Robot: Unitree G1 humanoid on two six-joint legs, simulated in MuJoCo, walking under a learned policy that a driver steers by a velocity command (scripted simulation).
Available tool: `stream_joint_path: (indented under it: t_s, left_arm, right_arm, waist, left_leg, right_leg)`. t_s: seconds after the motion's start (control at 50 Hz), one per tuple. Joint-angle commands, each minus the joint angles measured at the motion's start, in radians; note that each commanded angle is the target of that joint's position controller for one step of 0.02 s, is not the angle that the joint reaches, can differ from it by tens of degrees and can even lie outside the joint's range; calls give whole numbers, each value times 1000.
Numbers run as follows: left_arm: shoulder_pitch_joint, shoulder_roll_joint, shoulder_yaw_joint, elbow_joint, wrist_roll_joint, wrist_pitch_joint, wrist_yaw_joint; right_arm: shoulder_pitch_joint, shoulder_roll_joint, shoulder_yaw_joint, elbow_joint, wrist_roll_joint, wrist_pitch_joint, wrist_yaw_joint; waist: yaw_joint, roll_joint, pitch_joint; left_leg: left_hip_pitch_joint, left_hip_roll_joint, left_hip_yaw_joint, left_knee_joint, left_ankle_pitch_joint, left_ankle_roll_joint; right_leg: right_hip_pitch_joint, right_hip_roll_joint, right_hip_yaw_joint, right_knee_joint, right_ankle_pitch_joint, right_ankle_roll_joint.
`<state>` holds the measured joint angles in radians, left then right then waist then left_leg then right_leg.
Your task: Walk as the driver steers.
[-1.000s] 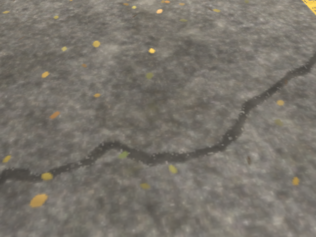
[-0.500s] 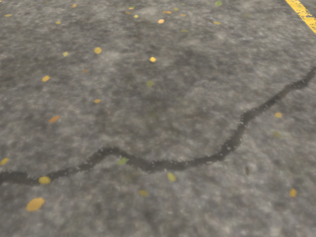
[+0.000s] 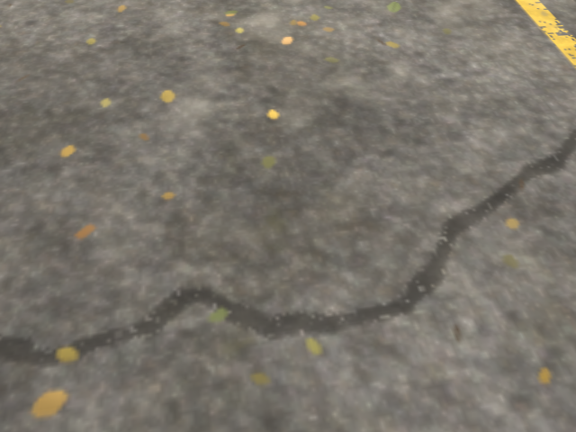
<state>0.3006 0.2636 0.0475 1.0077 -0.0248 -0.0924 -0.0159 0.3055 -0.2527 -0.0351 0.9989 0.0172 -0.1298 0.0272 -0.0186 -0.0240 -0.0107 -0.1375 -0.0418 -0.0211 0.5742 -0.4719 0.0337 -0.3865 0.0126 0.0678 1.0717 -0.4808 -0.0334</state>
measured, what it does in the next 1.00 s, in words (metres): walks ahead: right foot, then left foot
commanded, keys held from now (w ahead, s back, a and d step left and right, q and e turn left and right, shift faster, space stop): w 1.00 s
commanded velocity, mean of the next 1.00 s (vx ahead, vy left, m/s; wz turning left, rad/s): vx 0.48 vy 0.00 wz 0.00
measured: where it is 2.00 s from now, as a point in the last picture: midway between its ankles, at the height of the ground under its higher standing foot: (271, 250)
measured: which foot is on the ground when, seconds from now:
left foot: down 0.00-0.30, up 0.32-0.80, down 0.82-1.00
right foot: up 0.00-0.28, down 0.30-0.84, up 0.86-1.00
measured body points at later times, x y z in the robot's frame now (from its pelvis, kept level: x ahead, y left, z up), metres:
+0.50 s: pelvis +0.25 -0.04 +0.02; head +0.26 -0.04 +0.47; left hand +0.31 +0.23 -0.11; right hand +0.35 -0.31 -0.11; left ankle +0.25 +0.12 -0.64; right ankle +0.29 -0.12 -0.72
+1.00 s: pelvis +0.51 +0.06 +0.02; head +0.53 +0.08 +0.47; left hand +0.58 +0.34 -0.12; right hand +0.60 -0.21 -0.09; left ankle +0.54 +0.14 -0.72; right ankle +0.48 -0.10 -0.64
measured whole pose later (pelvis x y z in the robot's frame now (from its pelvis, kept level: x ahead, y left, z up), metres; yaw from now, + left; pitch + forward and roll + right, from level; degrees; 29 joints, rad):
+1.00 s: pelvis +0.51 +0.06 +0.02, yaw +1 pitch +1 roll +0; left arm 0.25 0.30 0.05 0.92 -0.02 -0.08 0.00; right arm 0.25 -0.25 -0.04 0.87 -0.01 -0.10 0.03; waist -0.01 -0.04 0.02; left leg -0.26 -0.03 0.06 0.39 -0.16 0.06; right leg -0.48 -0.07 0.02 1.10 -0.30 -0.05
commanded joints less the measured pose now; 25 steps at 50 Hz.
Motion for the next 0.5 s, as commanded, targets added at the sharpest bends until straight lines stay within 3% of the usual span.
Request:
stream_joint_path:
  t_s: [0.02, 0.04, 0.08, 0.12, 0.14, 0.18, 0.22, 0.24, 0.26, 0.28, 0.3, 0.32, 0.34, 0.36, 0.38, 0.4, 0.42, 0.44, 0.5]
  left_arm:
    - [-303, 39, -8, -201, -44, -47, -13]
    - [-315, 24, -12, -217, -34, -42, -14]
    - [-300, 23, -16, -237, -3, -33, -20]
    - [-346, -13, -34, -264, 13, -26, -28]
    - [-374, -14, -35, -280, 12, -22, -27]
    - [-407, 31, -21, -308, 1, -11, -20]
    - [-385, 83, 1, -314, -2, -6, -15]
    - [-332, 108, 15, -301, -4, -4, -12]
    - [-213, 137, 34, -265, -8, 2, -8]
    - [-74, 160, 51, -219, -11, 12, -2]
    - [84, 216, 64, -184, 2, 19, 6]
    - [129, 257, 65, -156, 24, 12, -11]
    - [91, 160, 43, -154, 15, 7, -16]
    - [-18, 127, 33, -166, 10, -2, -15]
    - [-105, 113, 27, -181, 15, -11, -17]
    - [-152, 98, 22, -186, 27, -19, -21]
    - [-173, 80, 16, -181, 39, -23, -22]
    - [-177, 73, 14, -173, 36, -24, -24]
    - [-135, 105, 19, -143, 27, -30, -13]
  right_arm:
    - [300, -94, -7, 62, -17, 28, -9]
    - [244, -82, 6, 50, -15, 34, -11]
    - [133, -66, 17, 10, -13, 44, -23]
    - [81, -102, 12, -19, -15, 44, -48]
    - [110, -134, 3, -14, -12, 37, -57]
    - [153, -176, -14, 6, 5, 24, -63]
    - [166, -171, -21, 12, 7, 26, -62]
    - [163, -178, -27, 10, -2, 36, -61]
    - [151, -175, -30, 4, -15, 51, -59]
    - [143, -164, -27, -6, -23, 63, -56]
    - [170, -114, -10, -30, -44, 67, -53]
    - [344, 64, 33, -26, -28, 49, -37]
    - [255, -55, 9, -27, 0, 21, -24]
    - [122, -117, -11, -77, 31, 8, -21]
    - [56, -125, -12, -96, 28, 1, -27]
    - [37, -124, -21, -98, 15, 6, -34]
    - [65, -111, -24, -96, 8, 18, -37]
    - [87, -89, -23, -94, 6, 31, -40]
    - [26, -80, -23, -129, -9, 54, -49]
  waist:
    - [-106, 86, 114]
    - [-70, 45, 154]
    - [-12, 72, 166]
    - [-8, 99, 157]
    - [-12, 121, 143]
    - [3, 141, 141]
    - [36, 148, 95]
    - [68, 164, 41]
    - [127, 174, -36]
    - [189, 167, -105]
    - [216, 47, -228]
    - [105, -278, -406]
    - [140, -183, -310]
    - [113, -124, -110]
    - [79, -6, -38]
    - [44, 14, 1]
    - [4, -13, 1]
    - [-15, -37, 2]
    - [-21, -37, 53]
  left_leg:
    - [507, 411, -469, -227, 744, 263]
    - [427, 388, -392, -270, 738, 228]
    - [195, 277, -232, -382, 705, 158]
    - [-40, 181, -95, -465, 654, 128]
    - [-85, 174, -76, -512, 639, 128]
    - [-6, 215, -83, -534, 691, 124]
    - [134, 245, -74, -444, 904, 96]
    - [189, 257, -68, -356, 1050, 81]
    - [210, 251, -50, -203, 1186, 66]
    - [150, 222, -35, -8, 1193, 45]
    - [-77, 167, -24, 299, 861, 32]
    - [-384, -37, -68, 685, -44, -14]
    - [-481, -2, -152, 808, -89, 12]
    - [-556, 51, -112, 818, -1, 29]
    - [-509, 108, -96, 764, 100, 36]
    - [-462, 143, -82, 711, 152, 33]
    - [-398, 173, -90, 678, 182, 31]
    - [-368, 182, -86, 641, 185, 25]
    - [-410, 206, -57, 513, 227, -13]
  right_leg:
    - [-813, -47, 7, 379, -74, -36]
    - [-809, -91, -20, 314, -16, -30]
    - [-572, -105, -88, 70, 153, -2]
    - [-257, -60, -142, -219, 395, 37]
    - [-131, -32, -158, -322, 471, 42]
    - [-72, -7, -134, -441, 524, 25]
    - [-30, 17, -118, -522, 528, -7]
    - [33, 33, -120, -520, 502, -25]
    - [154, 52, -130, -505, 464, -52]
    - [325, 39, -127, -522, 459, -80]
    - [621, -146, 89, -477, 421, -138]
    - [855, -407, 626, -648, 177, -336]
    - [746, -365, 747, -799, 16, -308]
    - [564, -341, 575, -828, 16, -262]
    - [393, -306, 450, -861, 113, -236]
    - [271, -271, 351, -881, 217, -219]
    - [198, -238, 281, -912, 256, -209]
    - [155, -225, 243, -937, 259, -212]
    - [74, -216, 162, -999, 254, -230]
Next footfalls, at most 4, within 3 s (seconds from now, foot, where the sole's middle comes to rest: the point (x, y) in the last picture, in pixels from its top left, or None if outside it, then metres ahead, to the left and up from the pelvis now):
0.30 right None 0.33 -0.12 -0.76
0.82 left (226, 400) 0.58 0.15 -0.76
1.38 right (314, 284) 0.90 -0.07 -0.76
1.94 left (225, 209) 1.17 0.18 -0.76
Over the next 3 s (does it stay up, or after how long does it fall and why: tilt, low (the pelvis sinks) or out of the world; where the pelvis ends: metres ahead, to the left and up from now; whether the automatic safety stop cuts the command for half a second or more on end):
stays up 1.53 0.33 0.00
